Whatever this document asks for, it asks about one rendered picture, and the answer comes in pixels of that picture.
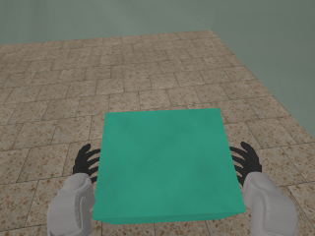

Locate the carton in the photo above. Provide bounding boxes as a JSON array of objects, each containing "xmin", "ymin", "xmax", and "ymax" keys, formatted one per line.
[{"xmin": 92, "ymin": 108, "xmax": 246, "ymax": 225}]

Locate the robot right forearm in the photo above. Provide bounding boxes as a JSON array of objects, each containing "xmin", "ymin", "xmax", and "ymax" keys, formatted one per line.
[{"xmin": 242, "ymin": 171, "xmax": 298, "ymax": 236}]

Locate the robot left hand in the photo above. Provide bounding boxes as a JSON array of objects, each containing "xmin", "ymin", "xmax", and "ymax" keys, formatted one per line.
[{"xmin": 72, "ymin": 144, "xmax": 101, "ymax": 183}]

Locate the robot left forearm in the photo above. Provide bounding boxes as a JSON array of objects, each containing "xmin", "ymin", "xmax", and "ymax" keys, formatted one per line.
[{"xmin": 46, "ymin": 172, "xmax": 95, "ymax": 236}]

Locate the robot right hand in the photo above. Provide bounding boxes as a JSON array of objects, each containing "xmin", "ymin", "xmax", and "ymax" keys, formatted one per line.
[{"xmin": 229, "ymin": 142, "xmax": 262, "ymax": 187}]

